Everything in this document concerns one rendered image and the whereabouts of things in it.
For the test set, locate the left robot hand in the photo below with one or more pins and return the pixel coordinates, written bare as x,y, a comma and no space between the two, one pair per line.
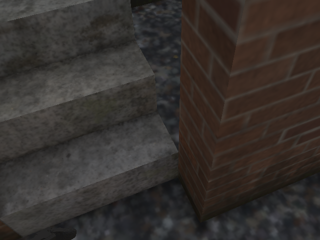
56,234

